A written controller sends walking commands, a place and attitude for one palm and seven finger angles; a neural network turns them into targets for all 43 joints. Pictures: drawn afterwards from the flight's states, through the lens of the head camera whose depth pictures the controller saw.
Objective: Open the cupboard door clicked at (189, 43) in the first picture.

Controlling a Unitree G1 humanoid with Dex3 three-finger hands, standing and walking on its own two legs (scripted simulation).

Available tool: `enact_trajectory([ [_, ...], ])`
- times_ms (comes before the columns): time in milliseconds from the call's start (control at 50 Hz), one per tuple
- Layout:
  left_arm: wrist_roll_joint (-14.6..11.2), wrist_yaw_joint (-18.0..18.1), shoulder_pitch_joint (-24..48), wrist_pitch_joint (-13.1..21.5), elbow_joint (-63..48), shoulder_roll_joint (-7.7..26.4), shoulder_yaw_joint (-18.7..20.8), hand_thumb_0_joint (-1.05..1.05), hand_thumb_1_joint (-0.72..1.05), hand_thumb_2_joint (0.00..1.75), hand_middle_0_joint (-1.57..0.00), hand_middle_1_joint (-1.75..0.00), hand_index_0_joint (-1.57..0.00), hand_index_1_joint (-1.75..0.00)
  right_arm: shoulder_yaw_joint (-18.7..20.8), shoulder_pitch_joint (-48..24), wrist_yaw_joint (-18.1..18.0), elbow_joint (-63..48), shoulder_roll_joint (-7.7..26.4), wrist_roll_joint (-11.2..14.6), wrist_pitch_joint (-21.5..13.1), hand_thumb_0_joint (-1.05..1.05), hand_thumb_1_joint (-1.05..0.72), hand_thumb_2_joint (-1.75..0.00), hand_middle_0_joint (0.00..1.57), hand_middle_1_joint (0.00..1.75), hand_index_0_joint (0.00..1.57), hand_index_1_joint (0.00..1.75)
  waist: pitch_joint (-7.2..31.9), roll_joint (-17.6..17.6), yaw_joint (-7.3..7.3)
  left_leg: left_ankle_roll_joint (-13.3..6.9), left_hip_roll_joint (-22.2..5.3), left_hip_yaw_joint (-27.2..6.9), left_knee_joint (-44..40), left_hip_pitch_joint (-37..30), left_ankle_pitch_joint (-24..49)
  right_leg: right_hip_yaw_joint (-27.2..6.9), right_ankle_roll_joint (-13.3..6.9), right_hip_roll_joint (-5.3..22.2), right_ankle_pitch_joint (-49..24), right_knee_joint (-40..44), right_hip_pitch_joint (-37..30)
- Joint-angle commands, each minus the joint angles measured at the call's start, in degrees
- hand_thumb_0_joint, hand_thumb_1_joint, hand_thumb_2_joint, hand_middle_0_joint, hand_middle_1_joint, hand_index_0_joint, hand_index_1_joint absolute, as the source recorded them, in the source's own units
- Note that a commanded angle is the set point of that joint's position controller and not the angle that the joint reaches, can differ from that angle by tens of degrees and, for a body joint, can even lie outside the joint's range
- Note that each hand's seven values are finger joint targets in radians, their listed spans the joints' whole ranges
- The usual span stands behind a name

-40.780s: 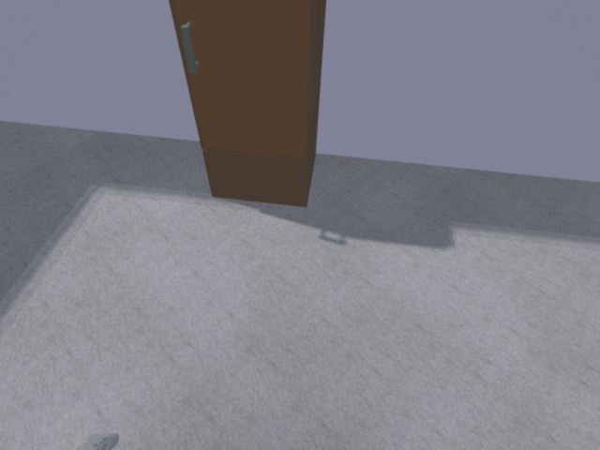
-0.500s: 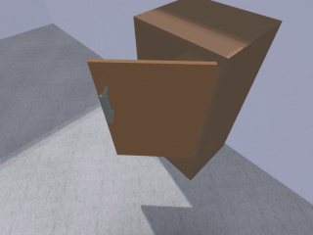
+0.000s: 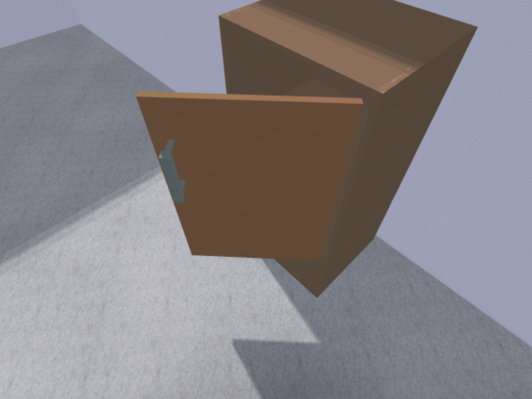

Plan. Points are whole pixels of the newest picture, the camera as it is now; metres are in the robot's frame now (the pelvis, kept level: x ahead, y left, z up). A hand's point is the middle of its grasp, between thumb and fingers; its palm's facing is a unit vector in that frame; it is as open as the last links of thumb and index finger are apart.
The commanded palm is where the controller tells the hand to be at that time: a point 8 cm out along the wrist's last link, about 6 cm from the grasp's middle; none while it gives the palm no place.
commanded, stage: look again from close up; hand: left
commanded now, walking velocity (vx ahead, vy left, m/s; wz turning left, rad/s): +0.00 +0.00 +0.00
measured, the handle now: (174, 171) +0.56 +0.24 -0.04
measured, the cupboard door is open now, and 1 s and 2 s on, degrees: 43 43 43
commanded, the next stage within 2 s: raise the hand with hooked fingers in 0.56 s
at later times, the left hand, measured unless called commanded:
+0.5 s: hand out of the picture +0.00 +0.15 -0.18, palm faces +0.03 -0.98 -0.20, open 7.3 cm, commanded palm none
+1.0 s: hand (172, 367) +0.17 +0.15 -0.03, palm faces -0.01 -1.00 -0.02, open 8.1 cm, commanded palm +0.12 +0.22 -0.06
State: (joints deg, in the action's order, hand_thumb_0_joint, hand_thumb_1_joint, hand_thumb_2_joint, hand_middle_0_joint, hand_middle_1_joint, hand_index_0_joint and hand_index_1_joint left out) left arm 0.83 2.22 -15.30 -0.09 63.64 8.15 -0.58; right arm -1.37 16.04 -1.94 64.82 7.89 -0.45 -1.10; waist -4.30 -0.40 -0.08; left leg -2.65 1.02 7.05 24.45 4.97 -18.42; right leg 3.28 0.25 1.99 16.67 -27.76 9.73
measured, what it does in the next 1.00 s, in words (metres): lowers itself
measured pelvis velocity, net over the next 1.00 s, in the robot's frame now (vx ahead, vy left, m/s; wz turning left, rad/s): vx -0.05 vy -0.04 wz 0.03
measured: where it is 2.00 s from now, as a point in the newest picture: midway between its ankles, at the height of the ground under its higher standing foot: outside the picture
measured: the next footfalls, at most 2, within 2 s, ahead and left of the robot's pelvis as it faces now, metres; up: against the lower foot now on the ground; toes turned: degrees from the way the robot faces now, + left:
none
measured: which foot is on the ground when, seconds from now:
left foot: down 0.00-1.00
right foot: down 0.00-1.00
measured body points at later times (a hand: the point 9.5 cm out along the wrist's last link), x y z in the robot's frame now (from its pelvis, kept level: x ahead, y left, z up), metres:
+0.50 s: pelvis +0.00 -0.02 +0.00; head +0.03 -0.02 +0.45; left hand +0.00 +0.21 -0.16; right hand +0.00 -0.23 -0.16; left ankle -0.05 +0.08 -0.74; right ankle -0.02 -0.12 -0.74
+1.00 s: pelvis -0.05 -0.04 -0.06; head -0.01 -0.03 +0.39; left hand +0.16 +0.20 -0.03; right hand +0.17 -0.30 -0.10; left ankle -0.05 +0.08 -0.74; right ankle -0.02 -0.12 -0.74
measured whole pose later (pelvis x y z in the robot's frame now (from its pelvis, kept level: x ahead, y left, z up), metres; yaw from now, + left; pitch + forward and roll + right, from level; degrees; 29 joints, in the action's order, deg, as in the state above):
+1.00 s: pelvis -0.05 -0.04 -0.06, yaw +2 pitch +11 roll +2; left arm -14.4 -20.1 -15.3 33.6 16.4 10.7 10.0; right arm 4.3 8.2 -0.2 33.5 17.0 1.4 -15.8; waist 7.7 2.3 -0.9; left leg -0.4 -1.5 4.8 55.9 39.7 -27.3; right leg 5.1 -3.3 2.1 25.4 -57.2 43.3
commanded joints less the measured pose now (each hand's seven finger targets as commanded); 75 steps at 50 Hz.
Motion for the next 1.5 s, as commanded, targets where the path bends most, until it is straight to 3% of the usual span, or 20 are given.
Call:
enact_trajectory([
  [0, -0.1, 0.4, -3.5, 1.2, -1.7, 5.4, 1.1, 0.00, 0.90, 0.90, -0.20, -0.30, -0.20, -0.30, 1.1, 4.7, -0.3, -0.7, 5.0, -0.2, -0.8, 0.00, -0.90, -0.90, 0.20, 0.30, 0.20, 0.30, 0.8, 0.4, 0.15, -0.2, -7.6, -6.9, -4.6, 2.3, 17.8, -4.5, -3.0, 4.8, -16.8, 2.7, -1.2],
  [620, -0.2, 0.3, -3.6, 1.6, -1.3, 5.6, 1.3, 0.00, 0.90, 0.90, -0.20, -0.30, -0.20, -0.30, 1.3, 4.2, -0.5, 0.4, 4.5, -0.2, -0.7, 0.00, -0.90, -0.90, 0.20, 0.30, 0.20, 0.30, 0.8, 0.7, 0.38, 0.7, -7.7, -6.9, -4.9, 2.6, 16.9, -4.7, -3.4, 5.4, -20.0, 4.4, -2.1],
  [640, 0.3, 2.5, -8.5, 2.9, 1.3, 7.5, 1.3, 0.00, 0.90, 0.90, -0.20, -0.30, -0.20, -0.30, 2.3, -1.3, 0.0, -3.7, 7.5, 0.7, -1.2, 0.00, -0.90, -0.90, 0.20, 0.30, 0.20, 0.30, 3.6, 2.6, 2.07, 2.3, -8.7, -4.5, 9.2, 5.5, 28.7, -6.9, -1.2, 8.2, -47.4, 2.4, -2.3],
  [660, -11.3, 1.6, 33.9, 15.0, -87.3, 19.6, 7.0, 0.00, 0.88, 0.89, -0.20, -0.32, -0.20, -0.32, 2.9, 0.8, -2.3, -23.0, 17.1, 3.3, -10.3, 0.00, -0.90, -0.90, 0.20, 0.30, 0.20, 0.30, 31.0, -9.4, -4.09, 1.4, -2.3, -7.0, 1.7, -7.0, 36.6, -4.2, -2.4, 2.6, -40.3, -1.9, -7.1],
  [680, -6.2, 4.0, 8.1, 11.8, -70.9, 15.6, 6.9, 0.00, 0.85, 0.88, -0.20, -0.33, -0.20, -0.33, 2.3, -3.4, -3.8, -20.1, 12.4, 1.5, -15.1, 0.00, -0.90, -0.90, 0.20, 0.30, 0.20, 0.30, 30.3, -18.2, 0.58, 1.6, -4.9, -6.9, -0.1, -11.4, 44.9, -2.7, -3.3, -0.1, -20.2, -3.7, -2.4],
  [700, -8.0, 5.4, -6.3, 4.0, -61.5, 3.6, 0.7, 0.00, 0.83, 0.87, -0.21, -0.34, -0.21, -0.34, 3.3, -3.1, -3.1, -20.3, 9.9, 2.9, -16.4, 0.00, -0.90, -0.90, 0.20, 0.30, 0.20, 0.30, 18.9, -14.3, -0.88, 3.9, -6.0, -8.4, -0.1, -5.5, 47.2, 0.6, -2.2, 0.0, -8.2, -5.2, 4.7],
  [720, -9.4, 3.8, -5.2, 3.4, -59.1, -3.6, -3.8, 0.00, 0.81, 0.86, -0.21, -0.36, -0.21, -0.36, 3.5, -2.0, -2.8, -18.5, 11.0, 3.1, -16.6, 0.00, -0.90, -0.90, 0.20, 0.30, 0.20, 0.30, 8.2, -3.2, -2.46, 3.0, -6.3, -9.0, 1.3, -0.3, 41.1, 1.7, -1.3, -0.4, -8.0, -3.7, 10.0],
  [740, -9.6, 2.7, 0.7, 6.1, -61.1, 0.7, 0.2, 0.00, 0.78, 0.85, -0.21, -0.37, -0.21, -0.37, 4.8, -3.5, -2.2, -21.9, 13.7, 2.4, -17.3, 0.00, -0.90, -0.90, 0.20, 0.30, 0.20, 0.30, 3.8, 2.1, -3.55, 1.7, -5.1, -10.2, 4.6, 5.2, 32.9, 2.3, -1.0, -0.4, -9.8, -2.5, 13.0],
  [760, -9.3, 1.1, 1.0, 9.5, -60.8, 5.5, 5.2, 0.00, 0.76, 0.84, -0.21, -0.39, -0.21, -0.39, 5.9, -2.3, -1.9, -23.5, 15.3, 1.4, -17.4, 0.00, -0.90, -0.90, 0.20, 0.30, 0.20, 0.30, 7.3, 7.2, -3.92, 1.6, -3.2, -9.1, 8.5, 9.3, 25.6, 2.6, -1.2, -0.6, -14.0, -3.4, 13.9],
  [780, -9.8, -1.2, -3.9, 12.8, -56.0, 4.8, 6.8, 0.00, 0.74, 0.83, -0.21, -0.40, -0.21, -0.40, 6.2, -2.6, -1.8, -25.4, 15.2, 0.6, -17.3, 0.00, -0.90, -0.90, 0.20, 0.30, 0.20, 0.30, 8.0, 12.5, -3.26, 1.6, -2.1, -8.3, 11.8, 14.6, 19.6, 2.7, -0.9, -0.5, -14.1, -5.9, 16.1],
  [840, -12.9, -10.4, -16.5, 24.7, -47.7, 1.4, 8.9, 0.00, 0.67, 0.80, -0.22, -0.45, -0.22, -0.45, 6.6, -6.6, 0.3, -31.3, 13.9, 0.7, -17.7, 0.00, -0.90, -0.90, 0.20, 0.30, 0.20, 0.30, 10.3, 13.5, 2.19, 2.9, 0.0, -6.3, 18.7, 28.5, 10.2, 1.1, -1.2, -0.5, -10.0, -14.7, 19.7],
  [860, -14.3, -14.1, -16.2, 29.3, -47.8, 2.7, 10.8, 0.00, 0.64, 0.79, -0.22, -0.47, -0.22, -0.47, 6.9, -7.4, 0.9, -32.9, 13.9, 0.9, -17.7, 0.00, -0.90, -0.90, 0.20, 0.30, 0.20, 0.30, 11.8, 13.3, 2.84, 3.3, 0.6, -5.8, 21.4, 32.6, 7.4, -0.2, -1.4, -0.3, -7.8, -17.1, 20.7],
  [920, -16.7, -24.7, -12.1, 39.4, -48.2, 10.2, 17.4, 0.00, 0.57, 0.76, -0.22, -0.51, -0.22, -0.51, 7.3, -8.4, 2.6, -37.9, 14.6, 1.6, -17.5, 0.00, -0.90, -0.90, 0.20, 0.30, 0.20, 0.30, 17.9, 3.6, 3.86, 3.5, 1.5, -4.7, 29.3, 40.2, 3.8, -5.9, -2.4, 1.3, -4.9, -23.2, 22.3],
  [960, -18.7, -26.8, -8.3, 37.5, -51.2, 11.7, 18.4, 0.00, 0.53, 0.74, -0.23, -0.54, -0.23, -0.54, 7.1, -10.4, 2.0, -42.5, 14.7, 2.6, -16.3, 0.00, -0.90, -0.90, 0.20, 0.30, 0.20, 0.30, 19.9, 6.6, 3.85, 2.5, 2.0, -3.4, 32.2, 45.4, -2.0, -10.3, -1.3, 1.9, 5.7, -21.5, 22.9],
  [1040, -20.0, -24.3, 5.4, 33.7, -65.1, 14.7, 18.6, 0.00, 0.43, 0.70, -0.23, -0.60, -0.23, -0.60, 6.3, -8.4, 0.5, -46.3, 14.0, 3.1, -15.0, 0.00, -0.90, -0.90, 0.20, 0.30, 0.20, 0.30, 21.3, 0.7, 0.89, 1.2, 0.5, -4.5, 35.0, 46.2, -7.8, -12.6, -1.2, 1.3, 21.3, -19.0, 27.7],
  [1120, -18.0, -22.2, 13.0, 35.0, -75.0, 15.8, 16.1, 0.00, 0.34, 0.66, -0.24, -0.66, -0.24, -0.66, 5.0, -5.4, -1.2, -44.1, 13.8, 2.4, -15.5, 0.00, -0.90, -0.90, 0.20, 0.30, 0.20, 0.30, 24.9, -4.0, -2.37, 0.4, -1.3, -6.5, 36.6, 42.6, -4.5, -10.2, -1.5, -0.4, 14.5, -22.0, 29.8],
  [1180, -17.8, -23.8, 11.9, 32.7, -69.5, 14.9, 14.4, 0.00, 0.27, 0.63, -0.25, -0.70, -0.25, -0.70, 3.9, -5.1, -1.8, -41.6, 14.1, 2.6, -16.3, 0.00, -0.90, -0.90, 0.20, 0.30, 0.20, 0.30, 21.3, -4.6, -3.42, 0.6, -1.6, -7.9, 35.8, 43.7, -5.2, -7.4, -1.6, -1.2, 13.8, -22.6, 32.0],
  [1300, -20.7, -27.2, 6.7, 23.5, -59.9, 18.7, 21.2, 0.00, 0.13, 0.57, -0.25, -0.80, -0.25, -0.80, 3.3, -6.2, -2.1, -41.1, 14.3, 2.8, -16.3, 0.00, -0.90, -0.90, 0.20, 0.30, 0.20, 0.30, 24.0, -2.1, 0.43, 1.1, -1.1, -8.9, 32.8, 44.4, -2.4, -5.6, -1.7, -1.5, 11.7, -22.3, 26.5],
  [1400, -21.5, -25.6, 6.3, 23.7, -62.4, 18.7, 23.1, 0.00, 0.01, 0.52, -0.26, -0.87, -0.26, -0.87, 3.4, -5.9, -1.5, -41.4, 13.8, 2.2, -16.6, 0.00, -0.90, -0.90, 0.20, 0.30, 0.20, 0.30, 24.9, -0.3, 1.30, 1.3, -1.1, -9.5, 30.4, 42.9, 0.4, -3.0, -1.8, -1.7, 8.2, -23.8, 25.9],
  [1480, -20.6, -24.6, 6.2, 26.1, -63.2, 17.5, 21.8, 0.00, -0.08, 0.48, -0.27, -0.93, -0.27, -0.93, 4.0, -4.0, -1.1, -40.8, 14.5, 2.1, -17.1, 0.00, -0.90, -0.90, 0.20, 0.30, 0.20, 0.30, 24.8, -0.4, 0.13, 1.3, -1.1, -9.7, 28.9, 40.2, -0.6, -0.8, -1.5, -2.0, 7.8, -24.5, 29.3],
])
